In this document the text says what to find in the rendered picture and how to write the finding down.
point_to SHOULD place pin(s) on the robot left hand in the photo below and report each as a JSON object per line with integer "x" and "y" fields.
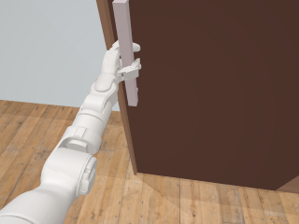
{"x": 112, "y": 64}

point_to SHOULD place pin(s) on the left robot upper arm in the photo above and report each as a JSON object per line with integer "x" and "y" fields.
{"x": 68, "y": 174}

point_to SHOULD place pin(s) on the robot left forearm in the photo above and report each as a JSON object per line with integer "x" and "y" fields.
{"x": 85, "y": 133}

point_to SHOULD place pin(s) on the wardrobe door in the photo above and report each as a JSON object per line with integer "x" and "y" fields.
{"x": 293, "y": 183}
{"x": 218, "y": 90}

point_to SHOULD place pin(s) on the handle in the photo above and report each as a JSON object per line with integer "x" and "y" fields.
{"x": 124, "y": 32}

